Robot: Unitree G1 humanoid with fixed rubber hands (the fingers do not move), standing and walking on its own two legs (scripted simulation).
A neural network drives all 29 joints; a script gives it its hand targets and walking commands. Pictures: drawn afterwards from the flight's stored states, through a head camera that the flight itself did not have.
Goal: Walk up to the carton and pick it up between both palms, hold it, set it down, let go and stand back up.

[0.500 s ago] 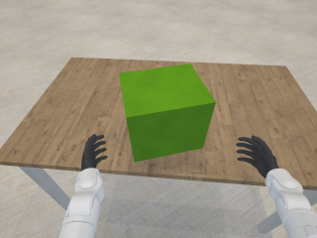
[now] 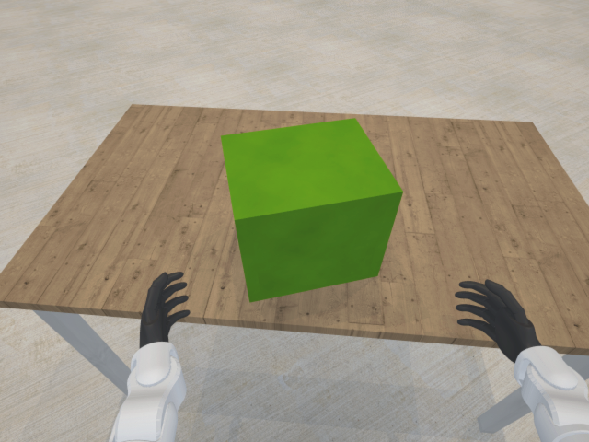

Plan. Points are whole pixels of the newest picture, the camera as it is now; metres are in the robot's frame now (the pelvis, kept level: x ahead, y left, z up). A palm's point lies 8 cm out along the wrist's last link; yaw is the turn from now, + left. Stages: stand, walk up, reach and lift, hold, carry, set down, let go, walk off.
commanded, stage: set down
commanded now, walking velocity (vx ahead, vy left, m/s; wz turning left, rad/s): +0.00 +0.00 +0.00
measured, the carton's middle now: (303, 209) +0.52 +0.04 +0.01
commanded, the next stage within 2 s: none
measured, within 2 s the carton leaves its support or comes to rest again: neither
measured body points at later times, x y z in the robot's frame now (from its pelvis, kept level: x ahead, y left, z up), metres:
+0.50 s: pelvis +0.01 +0.00 +0.00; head +0.01 +0.01 +0.45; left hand +0.24 +0.23 +0.01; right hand +0.27 -0.27 +0.00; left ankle +0.00 +0.13 -0.74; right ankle +0.04 -0.07 -0.74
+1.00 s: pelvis +0.03 +0.01 +0.00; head +0.01 +0.03 +0.45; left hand +0.23 +0.23 -0.01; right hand +0.24 -0.27 -0.01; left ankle +0.00 +0.13 -0.74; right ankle +0.04 -0.07 -0.74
